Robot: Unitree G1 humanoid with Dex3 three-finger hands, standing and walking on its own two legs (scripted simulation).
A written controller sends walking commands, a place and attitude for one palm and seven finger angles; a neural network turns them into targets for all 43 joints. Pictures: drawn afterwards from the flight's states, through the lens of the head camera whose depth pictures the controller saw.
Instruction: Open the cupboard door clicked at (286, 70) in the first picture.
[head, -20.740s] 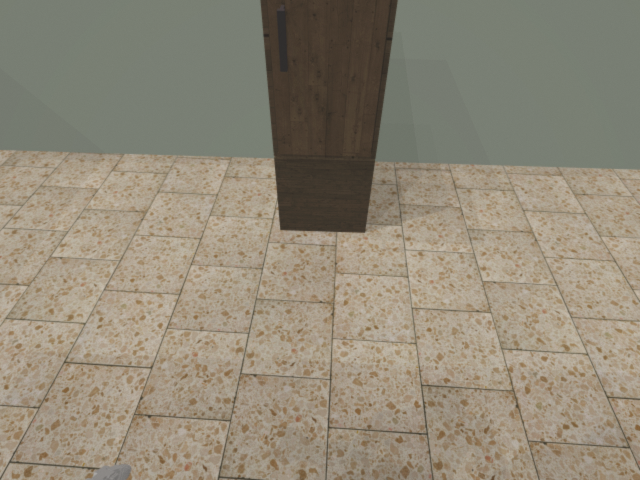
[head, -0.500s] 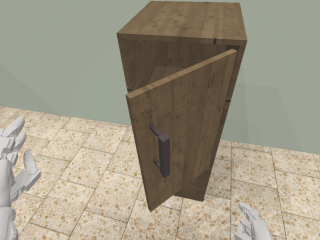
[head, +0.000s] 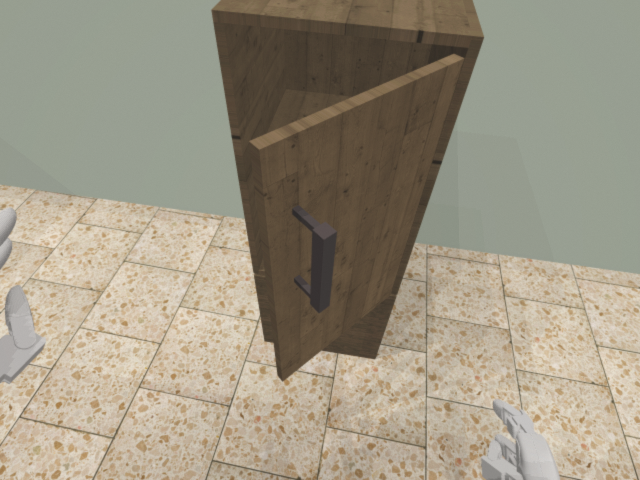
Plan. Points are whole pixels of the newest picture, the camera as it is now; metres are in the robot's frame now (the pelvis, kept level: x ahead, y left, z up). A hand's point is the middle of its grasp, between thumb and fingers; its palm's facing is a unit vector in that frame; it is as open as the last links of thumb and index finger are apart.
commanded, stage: step back with the hand held close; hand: left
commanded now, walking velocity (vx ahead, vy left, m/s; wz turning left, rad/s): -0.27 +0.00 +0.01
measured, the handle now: (311, 262) +0.37 +0.04 +0.07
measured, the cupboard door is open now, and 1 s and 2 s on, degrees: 50 50 50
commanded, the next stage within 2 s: stop stepping back and stand still in 0.66 s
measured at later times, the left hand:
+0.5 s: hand out of the picture +0.11 +0.28 +0.17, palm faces +0.48 -0.73 -0.48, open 7.4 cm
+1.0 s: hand out of the picture +0.00 +0.21 +0.18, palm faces +0.38 -0.72 -0.59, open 7.4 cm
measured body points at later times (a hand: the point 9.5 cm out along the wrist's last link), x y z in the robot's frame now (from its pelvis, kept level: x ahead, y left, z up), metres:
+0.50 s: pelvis -0.09 +0.01 -0.02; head -0.06 +0.03 +0.43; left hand +0.08 +0.31 +0.19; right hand +0.08 -0.23 -0.09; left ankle -0.02 +0.10 -0.74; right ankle -0.02 -0.11 -0.71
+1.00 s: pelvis -0.19 -0.05 +0.00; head -0.17 -0.05 +0.45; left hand -0.02 +0.25 +0.21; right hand -0.05 -0.30 -0.09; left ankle -0.19 +0.06 -0.70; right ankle -0.29 -0.14 -0.74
